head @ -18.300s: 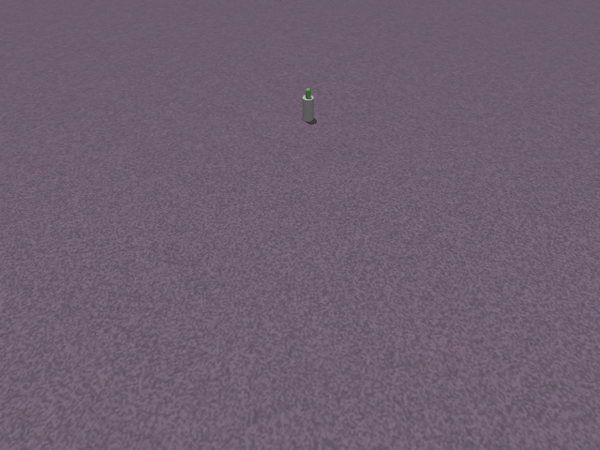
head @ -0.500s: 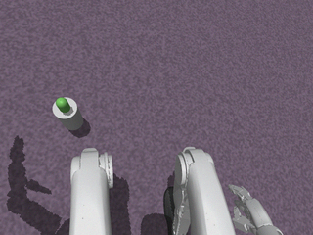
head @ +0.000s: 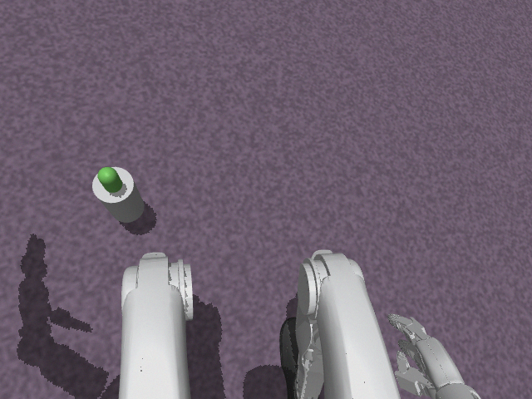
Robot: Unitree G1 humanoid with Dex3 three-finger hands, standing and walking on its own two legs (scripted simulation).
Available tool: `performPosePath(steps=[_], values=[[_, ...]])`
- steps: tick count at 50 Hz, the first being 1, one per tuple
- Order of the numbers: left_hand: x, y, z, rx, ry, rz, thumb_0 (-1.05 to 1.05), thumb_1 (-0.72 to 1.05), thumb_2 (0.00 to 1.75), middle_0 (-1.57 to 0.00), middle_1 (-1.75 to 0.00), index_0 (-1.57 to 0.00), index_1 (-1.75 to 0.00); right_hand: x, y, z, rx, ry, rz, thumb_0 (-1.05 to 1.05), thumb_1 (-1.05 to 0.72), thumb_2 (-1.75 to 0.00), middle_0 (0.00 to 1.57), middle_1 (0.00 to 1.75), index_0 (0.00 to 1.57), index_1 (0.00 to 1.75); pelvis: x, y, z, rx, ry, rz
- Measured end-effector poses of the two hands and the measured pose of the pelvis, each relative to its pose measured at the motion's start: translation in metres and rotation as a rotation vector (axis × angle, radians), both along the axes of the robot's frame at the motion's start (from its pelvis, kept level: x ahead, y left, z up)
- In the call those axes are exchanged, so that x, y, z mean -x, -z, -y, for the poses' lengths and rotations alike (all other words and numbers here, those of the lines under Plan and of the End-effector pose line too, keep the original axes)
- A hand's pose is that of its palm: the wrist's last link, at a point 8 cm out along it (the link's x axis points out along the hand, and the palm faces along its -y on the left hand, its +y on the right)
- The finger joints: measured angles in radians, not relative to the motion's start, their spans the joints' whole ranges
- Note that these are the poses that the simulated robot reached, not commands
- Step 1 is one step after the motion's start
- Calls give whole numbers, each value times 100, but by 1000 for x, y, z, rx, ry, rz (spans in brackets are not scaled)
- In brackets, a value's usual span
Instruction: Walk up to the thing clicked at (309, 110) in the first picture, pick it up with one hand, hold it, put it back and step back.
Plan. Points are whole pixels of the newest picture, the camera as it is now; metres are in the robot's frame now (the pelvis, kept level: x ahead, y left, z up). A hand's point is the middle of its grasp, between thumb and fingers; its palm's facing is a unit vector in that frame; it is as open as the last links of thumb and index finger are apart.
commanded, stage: go down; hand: left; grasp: from the side
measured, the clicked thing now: (118, 192) +0.47 +0.26 -0.26
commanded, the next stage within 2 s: approach in 0.10 s
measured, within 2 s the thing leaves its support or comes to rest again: neither
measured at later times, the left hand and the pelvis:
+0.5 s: hand out of the picture +0.37 +0.41 -0.04, palm faces +0.24 -0.97 +0.02, open 17.7 cm; pelvis +0.00 +0.00 -0.02, yaw -1 degrees
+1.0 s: hand (69, 211) +0.42 +0.33 -0.23, palm faces +0.17 -0.98 +0.05, open 17.6 cm; pelvis +0.00 +0.01 -0.07, yaw -7 degrees
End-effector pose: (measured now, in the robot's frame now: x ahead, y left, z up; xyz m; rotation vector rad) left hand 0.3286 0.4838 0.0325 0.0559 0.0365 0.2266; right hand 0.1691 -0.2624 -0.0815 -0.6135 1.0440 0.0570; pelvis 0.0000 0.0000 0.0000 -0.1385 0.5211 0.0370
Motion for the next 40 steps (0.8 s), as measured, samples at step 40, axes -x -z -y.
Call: performPosePath(steps=[40], values=[[-55,200,68,119,13,-49,-2,-61,6,-3,-14,-6,-12,9,28,1,185,-195,-154,0,-88,-89,21,30,21,30,0,63,-3,61,63,149]])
